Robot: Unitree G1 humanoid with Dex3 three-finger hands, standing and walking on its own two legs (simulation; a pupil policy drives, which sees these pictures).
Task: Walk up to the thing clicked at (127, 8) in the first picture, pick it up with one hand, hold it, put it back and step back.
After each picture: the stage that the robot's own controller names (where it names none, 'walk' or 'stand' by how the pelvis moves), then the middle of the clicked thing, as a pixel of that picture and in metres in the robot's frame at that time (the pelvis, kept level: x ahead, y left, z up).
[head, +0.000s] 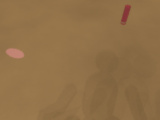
stand; (125, 15) +1.75 -0.56 -0.65
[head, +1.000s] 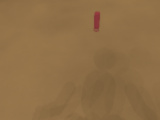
walk; (96, 22) +1.69 -0.09 -0.63
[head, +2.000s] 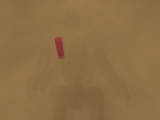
walk; (59, 48) +1.14 +0.25 -0.65
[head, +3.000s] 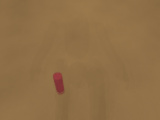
walk; (59, 84) +0.68 +0.21 -0.65
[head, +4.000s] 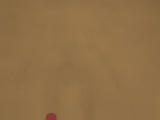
walk; out of the picture +0.41 +0.16 -0.63
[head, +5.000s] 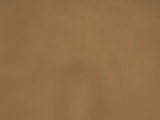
stand; out of the picture +0.35 +0.16 -0.65
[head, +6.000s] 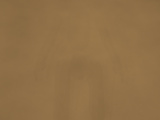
stand; out of the picture +0.34 +0.16 -0.65
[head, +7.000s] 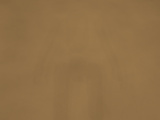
stand; out of the picture +0.36 +0.18 -0.66
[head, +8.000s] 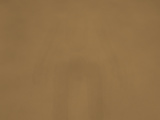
stand; out of the picture +0.34 +0.18 -0.66
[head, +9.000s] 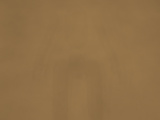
go down; out of the picture +0.34 +0.18 -0.66
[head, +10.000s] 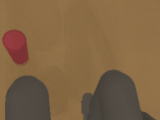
go down; (18, 50) +0.44 +0.18 -0.24
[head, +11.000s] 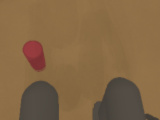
approach; (36, 58) +0.44 +0.16 -0.27
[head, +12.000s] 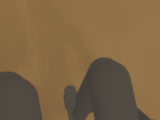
close in; out of the picture +0.44 +0.20 -0.17
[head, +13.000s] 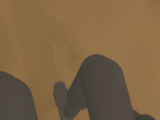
close; out of the picture +0.44 +0.22 -0.16
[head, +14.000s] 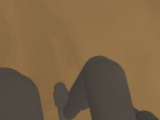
lift; out of the picture +0.39 +0.21 -0.17
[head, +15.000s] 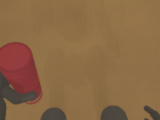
lift; (25, 80) +0.31 +0.17 +0.04
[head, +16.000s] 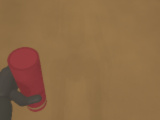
hold; (31, 85) +0.30 +0.16 +0.05
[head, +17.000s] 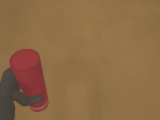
hold; (33, 85) +0.30 +0.16 +0.05
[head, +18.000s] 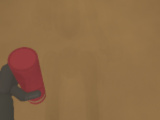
crouch; (31, 81) +0.33 +0.16 +0.00
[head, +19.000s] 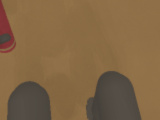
lower; out of the picture +0.48 +0.20 -0.03
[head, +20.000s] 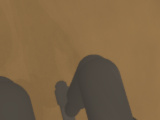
lower; out of the picture +0.46 +0.21 -0.15
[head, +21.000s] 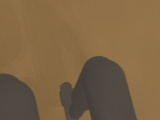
lower; out of the picture +0.44 +0.22 -0.15
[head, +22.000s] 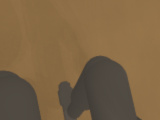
lower; out of the picture +0.42 +0.22 -0.16
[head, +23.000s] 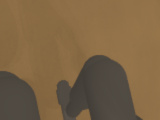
lower; out of the picture +0.42 +0.21 -0.17
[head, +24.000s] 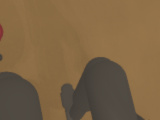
open; out of the picture +0.42 +0.19 -0.18
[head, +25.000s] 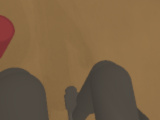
stand; out of the picture +0.42 +0.19 -0.18
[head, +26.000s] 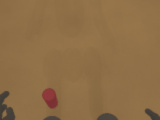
stand; (51, 99) +0.37 +0.15 -0.49
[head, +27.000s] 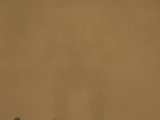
stand; out of the picture +0.36 +0.15 -0.59
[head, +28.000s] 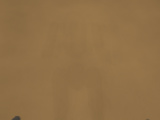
stand; out of the picture +0.35 +0.14 -0.60
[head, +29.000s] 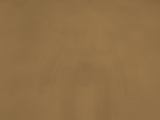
stand; out of the picture +0.37 +0.14 -0.65
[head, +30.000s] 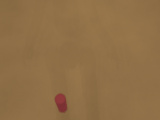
walk; (61, 104) +0.41 +0.13 -0.63
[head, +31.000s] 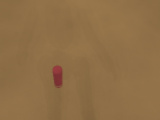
walk; (58, 77) +0.64 +0.14 -0.62
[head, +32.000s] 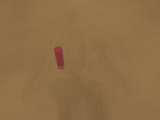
stand; (59, 58) +0.95 +0.26 -0.63
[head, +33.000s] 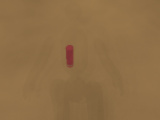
stand; (69, 56) +1.00 +0.14 -0.65
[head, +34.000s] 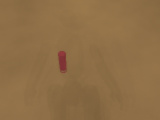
stand; (62, 62) +1.00 +0.17 -0.66
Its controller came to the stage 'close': yes
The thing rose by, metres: 0.70
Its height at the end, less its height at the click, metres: +0.00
